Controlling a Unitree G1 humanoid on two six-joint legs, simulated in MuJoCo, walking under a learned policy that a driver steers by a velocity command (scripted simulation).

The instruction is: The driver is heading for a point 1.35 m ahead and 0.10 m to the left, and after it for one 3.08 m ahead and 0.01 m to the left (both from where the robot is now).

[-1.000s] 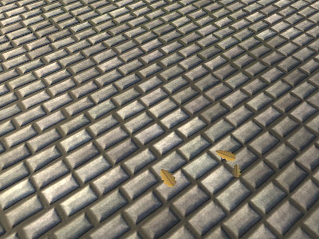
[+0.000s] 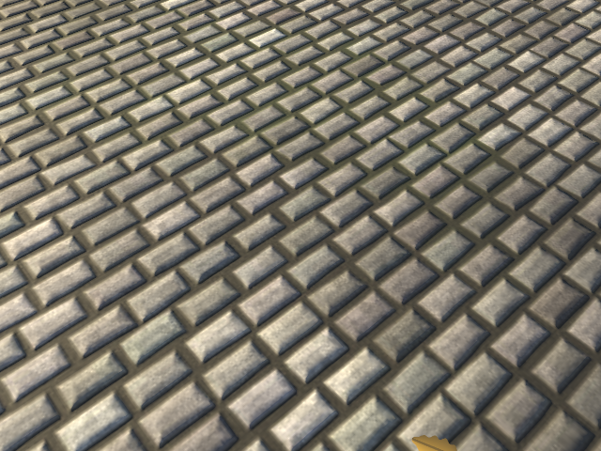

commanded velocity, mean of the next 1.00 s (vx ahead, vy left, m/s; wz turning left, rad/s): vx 0.50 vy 0.00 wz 0.00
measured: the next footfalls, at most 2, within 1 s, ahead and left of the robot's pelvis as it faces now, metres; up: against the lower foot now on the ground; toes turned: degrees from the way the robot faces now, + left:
right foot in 0.30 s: +0.34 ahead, -0.17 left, +0.00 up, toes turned -2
left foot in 0.86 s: +0.65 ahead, +0.08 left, +0.00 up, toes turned +3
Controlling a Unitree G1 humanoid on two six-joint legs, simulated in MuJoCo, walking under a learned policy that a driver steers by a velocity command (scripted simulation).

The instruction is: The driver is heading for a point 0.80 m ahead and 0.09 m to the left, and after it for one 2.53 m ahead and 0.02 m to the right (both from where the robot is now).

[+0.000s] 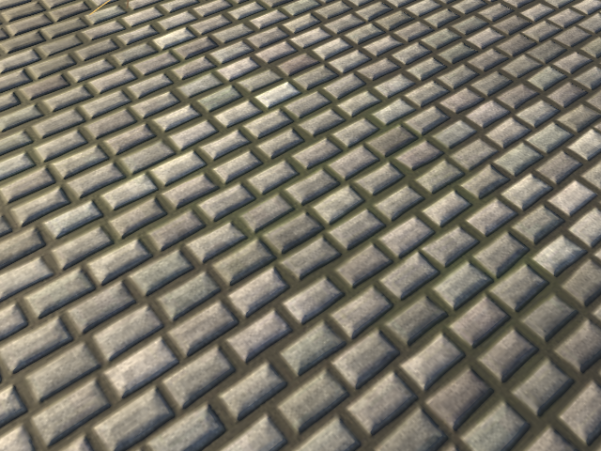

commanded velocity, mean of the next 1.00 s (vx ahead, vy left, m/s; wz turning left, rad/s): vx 0.50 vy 0.00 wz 0.23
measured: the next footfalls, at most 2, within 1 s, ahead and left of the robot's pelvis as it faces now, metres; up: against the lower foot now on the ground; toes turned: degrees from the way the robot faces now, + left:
right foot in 0.42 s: +0.41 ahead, -0.15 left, +0.00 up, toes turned -2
left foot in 1.00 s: +0.67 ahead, +0.13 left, +0.00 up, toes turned +20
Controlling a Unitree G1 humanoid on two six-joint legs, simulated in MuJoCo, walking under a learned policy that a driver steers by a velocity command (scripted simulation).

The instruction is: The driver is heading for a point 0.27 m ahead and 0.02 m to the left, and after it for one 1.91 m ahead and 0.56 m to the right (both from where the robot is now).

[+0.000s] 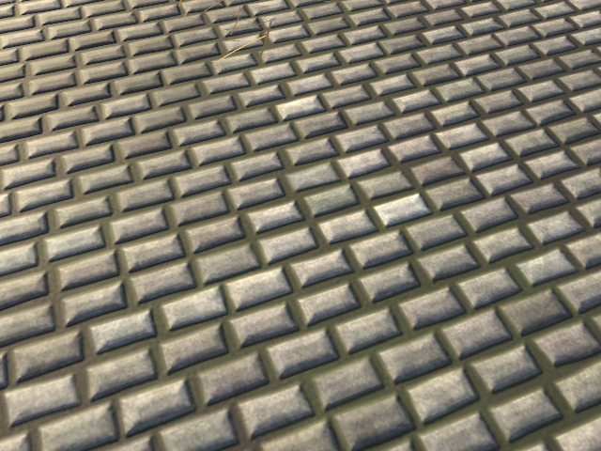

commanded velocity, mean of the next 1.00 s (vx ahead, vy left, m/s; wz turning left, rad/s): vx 0.50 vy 0.00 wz -0.26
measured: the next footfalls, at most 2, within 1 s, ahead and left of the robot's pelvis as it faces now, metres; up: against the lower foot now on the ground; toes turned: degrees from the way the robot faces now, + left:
right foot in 0.56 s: +0.50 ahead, -0.10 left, +0.00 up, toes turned -7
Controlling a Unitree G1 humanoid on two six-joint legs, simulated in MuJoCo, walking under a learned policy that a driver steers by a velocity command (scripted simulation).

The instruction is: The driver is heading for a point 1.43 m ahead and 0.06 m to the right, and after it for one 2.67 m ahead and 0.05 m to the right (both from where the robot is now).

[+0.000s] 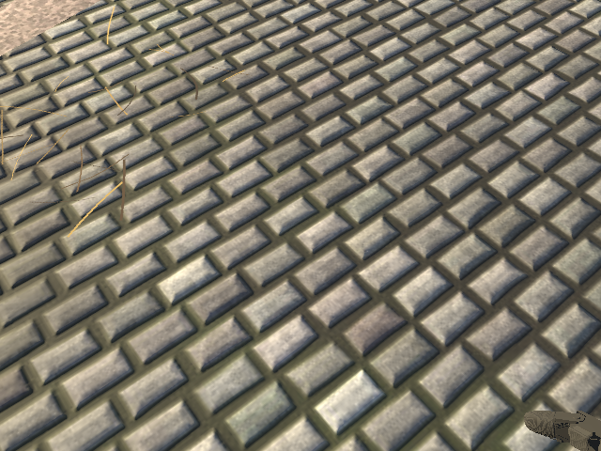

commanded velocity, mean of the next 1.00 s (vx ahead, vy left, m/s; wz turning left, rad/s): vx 0.50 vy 0.00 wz -0.10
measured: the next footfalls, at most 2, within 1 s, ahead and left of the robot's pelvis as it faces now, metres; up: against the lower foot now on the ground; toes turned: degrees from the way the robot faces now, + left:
left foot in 0.02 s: +0.18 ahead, +0.13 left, +0.00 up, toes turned -5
right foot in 0.54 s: +0.40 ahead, -0.19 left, +0.00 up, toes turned -17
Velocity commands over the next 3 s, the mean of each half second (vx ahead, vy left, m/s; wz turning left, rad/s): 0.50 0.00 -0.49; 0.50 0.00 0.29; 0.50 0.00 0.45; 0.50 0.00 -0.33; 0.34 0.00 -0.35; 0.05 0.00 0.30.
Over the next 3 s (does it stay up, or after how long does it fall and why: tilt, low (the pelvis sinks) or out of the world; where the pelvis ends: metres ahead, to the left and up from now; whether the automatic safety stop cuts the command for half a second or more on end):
stays up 1.35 -0.03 0.00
